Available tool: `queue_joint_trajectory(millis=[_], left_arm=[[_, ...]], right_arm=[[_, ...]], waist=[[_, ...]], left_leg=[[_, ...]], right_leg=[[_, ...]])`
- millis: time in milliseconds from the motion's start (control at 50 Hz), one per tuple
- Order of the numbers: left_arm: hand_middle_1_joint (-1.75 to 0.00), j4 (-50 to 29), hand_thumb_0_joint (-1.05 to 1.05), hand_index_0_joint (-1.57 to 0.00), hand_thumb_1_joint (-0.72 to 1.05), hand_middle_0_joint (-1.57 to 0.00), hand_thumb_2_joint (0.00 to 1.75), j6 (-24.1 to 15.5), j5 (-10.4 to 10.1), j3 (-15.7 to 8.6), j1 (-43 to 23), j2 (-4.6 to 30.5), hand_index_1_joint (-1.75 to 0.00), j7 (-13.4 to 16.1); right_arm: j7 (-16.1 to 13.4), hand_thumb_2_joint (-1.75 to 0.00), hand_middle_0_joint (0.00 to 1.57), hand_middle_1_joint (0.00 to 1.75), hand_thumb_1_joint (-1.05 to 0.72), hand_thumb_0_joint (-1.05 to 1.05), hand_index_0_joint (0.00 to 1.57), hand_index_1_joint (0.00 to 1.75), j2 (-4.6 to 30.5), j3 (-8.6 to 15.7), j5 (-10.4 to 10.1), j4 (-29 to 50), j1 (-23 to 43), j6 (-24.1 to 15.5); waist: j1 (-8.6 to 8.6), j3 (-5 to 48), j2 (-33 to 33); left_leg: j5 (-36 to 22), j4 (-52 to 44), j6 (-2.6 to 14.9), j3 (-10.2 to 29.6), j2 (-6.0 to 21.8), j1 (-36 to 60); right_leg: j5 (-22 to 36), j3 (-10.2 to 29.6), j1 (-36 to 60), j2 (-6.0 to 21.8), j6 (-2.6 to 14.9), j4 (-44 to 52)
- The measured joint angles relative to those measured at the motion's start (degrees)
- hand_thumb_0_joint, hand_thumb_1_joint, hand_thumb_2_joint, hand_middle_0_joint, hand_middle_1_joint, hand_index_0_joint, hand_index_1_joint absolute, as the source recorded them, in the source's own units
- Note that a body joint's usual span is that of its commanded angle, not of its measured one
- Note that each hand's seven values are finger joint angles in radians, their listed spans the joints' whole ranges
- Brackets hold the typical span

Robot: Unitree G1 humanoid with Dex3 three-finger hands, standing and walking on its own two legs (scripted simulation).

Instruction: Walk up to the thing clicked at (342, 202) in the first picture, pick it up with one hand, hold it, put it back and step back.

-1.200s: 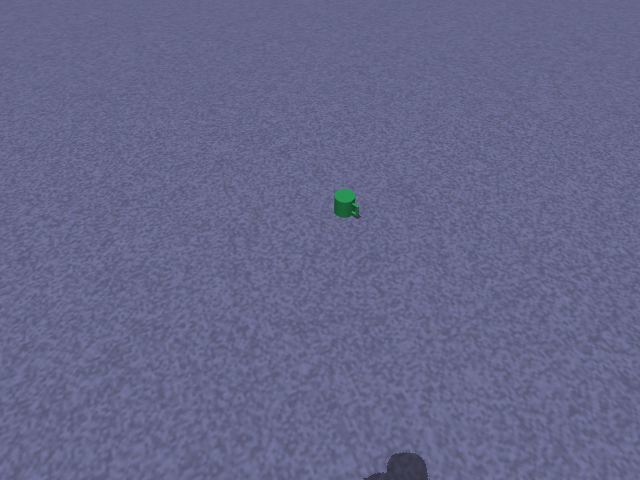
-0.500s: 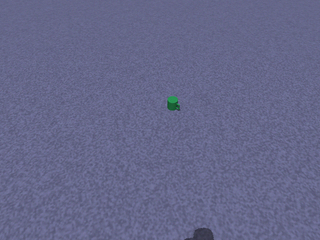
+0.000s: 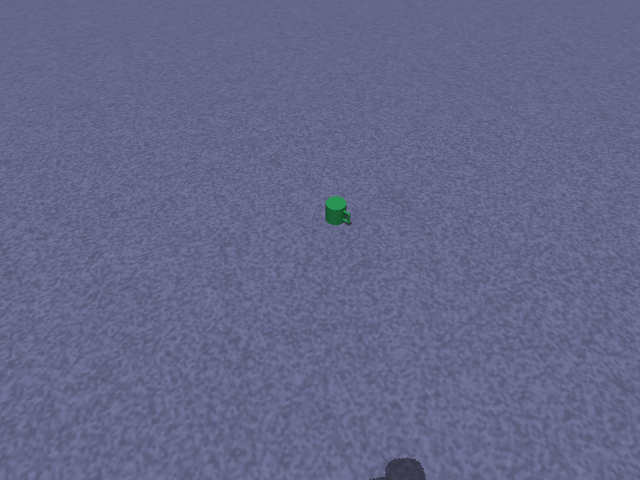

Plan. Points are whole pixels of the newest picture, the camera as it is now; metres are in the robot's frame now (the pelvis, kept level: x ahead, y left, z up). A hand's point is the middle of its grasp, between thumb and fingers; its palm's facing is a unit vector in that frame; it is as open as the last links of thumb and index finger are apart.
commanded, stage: walk up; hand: left
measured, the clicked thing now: (338, 212) +1.34 -0.03 -0.73
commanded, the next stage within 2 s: none
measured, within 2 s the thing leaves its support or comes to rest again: neither
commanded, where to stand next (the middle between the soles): +0.93 -0.17 m, yaw -11 degrees
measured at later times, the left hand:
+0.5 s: hand (203, 458) +0.20 +0.19 -0.15, palm faces -0.11 -0.93 -0.35, open 7.4 cm
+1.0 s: hand (268, 259) +0.56 +0.14 -0.14, palm faces -0.27 -0.87 -0.41, open 7.4 cm
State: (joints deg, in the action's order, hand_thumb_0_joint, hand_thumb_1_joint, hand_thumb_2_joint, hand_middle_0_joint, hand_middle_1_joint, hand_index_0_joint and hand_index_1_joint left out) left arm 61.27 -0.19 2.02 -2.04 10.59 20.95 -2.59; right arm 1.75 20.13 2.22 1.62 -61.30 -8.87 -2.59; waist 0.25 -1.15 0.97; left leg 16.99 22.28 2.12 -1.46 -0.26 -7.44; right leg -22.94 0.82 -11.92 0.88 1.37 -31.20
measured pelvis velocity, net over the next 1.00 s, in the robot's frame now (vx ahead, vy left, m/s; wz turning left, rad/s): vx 0.38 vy -0.11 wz -0.19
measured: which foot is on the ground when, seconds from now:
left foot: down 0.00-0.22, up 0.24-0.58, down 0.60-1.00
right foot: up 0.00-0.20, down 0.22-0.62, up 0.64-0.96, down 0.98-1.00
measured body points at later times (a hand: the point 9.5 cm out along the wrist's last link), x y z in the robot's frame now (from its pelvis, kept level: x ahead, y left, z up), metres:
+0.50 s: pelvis +0.15 -0.08 -0.01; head +0.15 -0.08 +0.44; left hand +0.20 +0.24 -0.12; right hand +0.20 -0.41 -0.12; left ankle +0.25 +0.05 -0.71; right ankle +0.13 -0.20 -0.75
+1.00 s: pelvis +0.38 -0.11 -0.03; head +0.40 -0.13 +0.42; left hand +0.58 +0.18 -0.11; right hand +0.31 -0.43 -0.15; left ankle +0.31 +0.05 -0.74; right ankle +0.46 -0.24 -0.75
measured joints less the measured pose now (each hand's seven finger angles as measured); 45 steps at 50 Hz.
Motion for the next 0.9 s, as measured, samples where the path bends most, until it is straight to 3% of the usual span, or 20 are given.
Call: queue_joint_trajectory(millis=[80, 140, 200, 240, 260, 300, 340, 460, 560, 600, 640, 680, 720, 820, 900], left_arm=[[-0.3, -1.75, 0.0, -0.2, 0.9, -0.21, 0.9, 0.25, 0.32, -1.27, 1.4, 2.43, -0.3, -1.46], [-0.3, -3.51, 0.01, -0.2, 0.9, -0.2, 0.9, -0.25, 0.14, -1.96, 2.3, 3.78, -0.3, -2.8], [-0.3, -4.77, 0.01, -0.2, 0.9, -0.2, 0.9, -1.07, 0.16, -2.61, 3.34, 4.53, -0.3, -3.39], [-0.3, -5.73, 0.0, -0.2, 0.9, -0.2, 0.9, -2.34, 0.31, -3.25, 4.08, 5.25, -0.3, -2.9], [-0.3, -6.36, 0.0, -0.2, 0.9, -0.2, 0.9, -2.84, 0.45, -3.54, 4.24, 5.05, -0.3, -2.29], [-0.3, -7.35, 0.0, -0.2, 0.9, -0.2, 0.9, -3.16, 0.05, -3.2, 4.94, 4.12, -0.3, -1.6], [-0.29, -7.62, 0.0, -0.2, 0.9, -0.2, 0.9, -2.98, -0.48, -2.39, 5.71, 2.89, -0.3, -1.38], [-0.3, -8.24, 0.0, -0.2, 0.9, -0.21, 0.9, -2.97, -0.83, -0.89, 8.84, 1.87, -0.3, -1.47], [-0.3, -9.13, 0.0, -0.21, 0.9, -0.21, 0.9, -3.09, -0.62, -0.65, 10.03, 2.85, -0.3, -1.58], [-0.3, -9.53, 0.0, -0.21, 0.9, -0.21, 0.9, -2.98, -0.46, -0.49, 10.33, 3.34, -0.3, -1.47], [-0.3, -9.08, 0.01, -0.21, 0.9, -0.21, 0.9, -2.57, -0.67, -0.52, 9.63, 3.61, -0.3, -0.79], [-0.3, -8.46, 0.01, -0.2, 0.9, -0.21, 0.9, -2.23, -0.82, 0.04, 8.39, 3.89, -0.3, -0.21], [-0.3, -8.58, 0.01, -0.2, 0.9, -0.21, 0.9, -2.68, -1.24, 0.18, 7.25, 4.55, -0.3, -0.24], [-0.3, -10.18, 0.01, -0.2, 0.9, -0.2, 0.9, -3.13, -1.77, -0.34, 4.27, 5.13, -0.3, -1.28], [-0.3, -11.41, 0.0, -0.2, 0.9, -0.2, 0.9, -3.02, -1.52, -0.65, 1.73, 4.78, -0.3, -2.24]], right_arm=[[0.2, -0.9, 0.21, 0.3, -0.9, 0.0, 0.21, 0.3, 1.11, 1.67, 0.49, 2.9, -3.04, -1.77], [0.63, -0.9, 0.21, 0.3, -0.9, 0.0, 0.21, 0.3, 2.86, 2.51, 0.98, 3.26, -4.98, -1.26], [0.98, -0.9, 0.21, 0.3, -0.9, 0.0, 0.21, 0.3, 5.03, 3.27, 1.21, 3.41, -6.04, -0.34], [0.83, -0.9, 0.21, 0.3, -0.9, 0.0, 0.2, 0.3, 6.13, 3.49, 1.24, 3.75, -6.62, 0.38], [0.64, -0.9, 0.21, 0.3, -0.91, 0.01, 0.2, 0.3, 6.53, 3.49, 0.99, 3.65, -6.58, 0.97], [0.71, -0.9, 0.2, 0.3, -0.91, 0.01, 0.2, 0.3, 6.81, 3.31, 0.53, 3.37, -5.79, 1.94], [1.12, -0.9, 0.2, 0.29, -0.91, 0.01, 0.2, 0.3, 6.94, 3.01, -0.01, 3.82, -4.94, 1.67], [3.12, -0.9, 0.2, 0.29, -0.91, 0.01, 0.2, 0.3, 5.16, 2.45, -0.23, 7.18, -4.33, 0.36], [3.64, -0.9, 0.2, 0.3, -0.91, 0.0, 0.2, 0.3, 4.07, 2.48, 0.11, 8.63, -5.21, -0.06], [3.39, -0.9, 0.21, 0.3, -0.91, 0.0, 0.2, 0.3, 4.32, 2.77, 0.2, 9.44, -5.88, -1.08], [2.47, -0.9, 0.21, 0.3, -0.91, 0.0, 0.2, 0.3, 4.04, 3.12, 0.53, 10.26, -5.71, -2.32], [1.98, -0.9, 0.21, 0.3, -0.91, 0.0, 0.2, 0.3, 3.35, 2.86, -0.39, 10.78, -6.13, -2.72], [1.67, -0.9, 0.21, 0.3, -0.91, 0.0, 0.2, 0.3, 2.56, 2.2, -0.87, 10.95, -7.2, -2.72], [1.37, -0.9, 0.21, 0.3, -0.91, 0.0, 0.2, 0.3, 2.56, 1.2, -0.8, 10.86, -10.48, -2.71], [1.44, -0.9, 0.21, 0.3, -0.9, 0.0, 0.2, 0.3, 3.85, 1.18, -0.86, 10.93, -12.44, -2.17]], waist=[[-1.24, -0.29, 0.47], [-1.29, -0.81, 0.17], [-1.2, -1.17, -0.92], [-1.13, -1.31, -2.08], [-0.85, -1.49, -3.02], [0.17, -1.73, -3.98], [0.68, -1.95, -4.77], [1.76, -1.47, -3.4], [1.97, -0.69, -1.24], [1.44, -0.25, -0.25], [0.44, -0.84, 1.63], [-0.97, -1.14, 2.26], [-1.68, -1.45, 3.13], [-2.77, -2.4, 2.77], [-3.65, -3.48, 0.8]], left_leg=[[-2.45, -1.35, 0.04, -1.14, 1.01, 1.61], [-1.04, -1.85, -1.38, -2.15, 2.4, 4.16], [3.14, 2.18, -2.61, -3.08, 4.34, 5.44], [9.56, 12.33, -0.87, -2.17, 6.38, 2.76], [11.92, 20.15, -0.3, -0.11, 6.44, -0.3], [11.54, 32.53, -0.38, 1.96, 4.64, -6.34], [8.54, 37.5, -0.48, 1.2, 3.98, -11.46], [3.19, 27.24, -1.34, -0.59, 4.89, -18.8], [-1.86, 16.02, -1.67, -1.06, 5.63, -17.49], [-3.75, 11.9, -1.42, -1.89, 4.77, -14.62], [-4.05, 14.43, -1.44, -3.74, 3.57, -14.16], [-1.85, 14.68, -0.99, -4.45, 3.4, -12.48], [-1.36, 11.98, -0.84, -5.28, 3.22, -9.24], [-0.82, 5.3, -1.26, -6.58, 3.13, -1.98], [2.12, 4.51, -2.31, -7.01, 3.58, 1.96]], right_leg=[[-1.08, 0.63, -8.99, 1.0, 0.15, -14.35], [0.67, 0.21, -11.36, 3.21, -0.35, -11.48], [6.28, -1.04, -9.85, 4.38, -0.69, -4.65], [10.97, -2.01, -8.51, 3.14, -1.65, -3.94], [10.01, -2.79, -8.75, 2.17, -1.82, -6.14], [7.77, -3.24, -7.62, 0.91, -0.98, -6.96], [7.59, -3.48, -5.0, 0.04, -0.1, -4.25], [7.79, -2.3, 1.41, -1.04, 0.44, 3.08], [3.87, -1.52, 4.46, -0.94, -0.81, 2.87], [-0.36, -0.81, 3.8, -0.12, -0.82, -1.75], [-2.92, 1.88, -0.86, 0.64, 0.79, -14.49], [-2.76, 3.58, -6.43, -1.01, 1.39, -26.37], [-0.23, 3.2, -10.78, -0.94, 1.21, -30.71], [3.97, 0.35, -16.83, 2.15, -0.49, -21.51], [9.76, -1.45, -16.64, 3.5, -0.09, -9.28]])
